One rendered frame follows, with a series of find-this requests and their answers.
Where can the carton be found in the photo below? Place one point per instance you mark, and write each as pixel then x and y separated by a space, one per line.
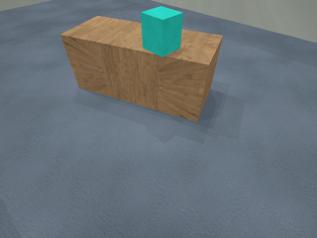
pixel 161 30

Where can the pedestal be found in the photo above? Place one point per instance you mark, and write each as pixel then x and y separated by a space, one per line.
pixel 107 57

